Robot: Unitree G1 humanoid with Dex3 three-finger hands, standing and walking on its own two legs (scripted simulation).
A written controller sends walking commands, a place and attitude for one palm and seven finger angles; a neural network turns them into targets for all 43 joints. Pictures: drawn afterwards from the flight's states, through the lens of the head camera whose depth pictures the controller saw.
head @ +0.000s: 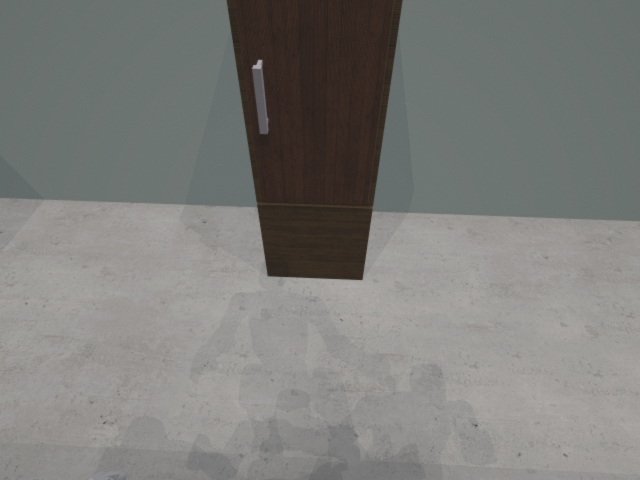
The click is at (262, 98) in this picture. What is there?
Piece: cupboard door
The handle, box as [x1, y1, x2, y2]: [252, 60, 268, 133]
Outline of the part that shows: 258,60 257,63 253,65 252,72 260,133 267,133 268,121 266,117 261,69 262,60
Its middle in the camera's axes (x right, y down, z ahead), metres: -0.15 -0.35 +0.96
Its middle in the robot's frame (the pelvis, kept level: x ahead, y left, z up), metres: +0.95 +0.20 +0.02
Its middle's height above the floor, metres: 0.79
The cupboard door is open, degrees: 0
